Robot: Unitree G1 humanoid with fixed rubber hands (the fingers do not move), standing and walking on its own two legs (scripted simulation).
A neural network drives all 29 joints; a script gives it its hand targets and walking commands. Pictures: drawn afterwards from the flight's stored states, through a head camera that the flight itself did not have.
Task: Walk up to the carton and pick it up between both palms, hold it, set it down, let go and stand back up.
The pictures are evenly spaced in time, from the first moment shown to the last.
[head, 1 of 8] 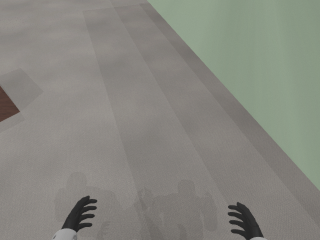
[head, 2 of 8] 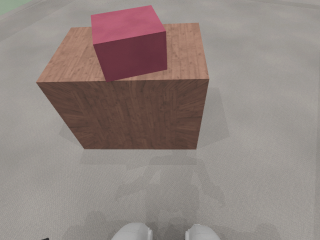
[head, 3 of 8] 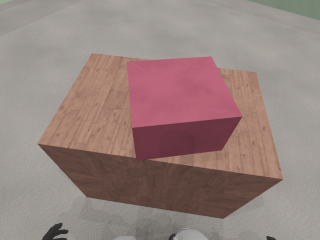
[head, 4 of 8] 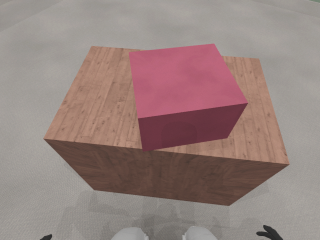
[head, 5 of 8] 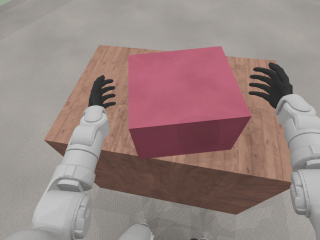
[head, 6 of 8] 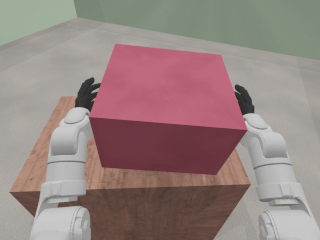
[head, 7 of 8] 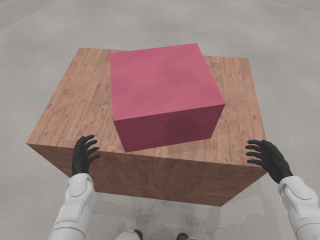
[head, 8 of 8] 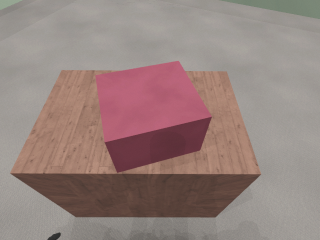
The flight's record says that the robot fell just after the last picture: no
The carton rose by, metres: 0.21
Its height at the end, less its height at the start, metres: +0.00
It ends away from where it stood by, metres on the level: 0.01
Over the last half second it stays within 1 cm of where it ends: yes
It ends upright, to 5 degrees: yes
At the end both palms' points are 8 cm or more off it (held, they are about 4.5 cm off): yes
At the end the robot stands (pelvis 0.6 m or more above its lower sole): yes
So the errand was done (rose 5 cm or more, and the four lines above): yes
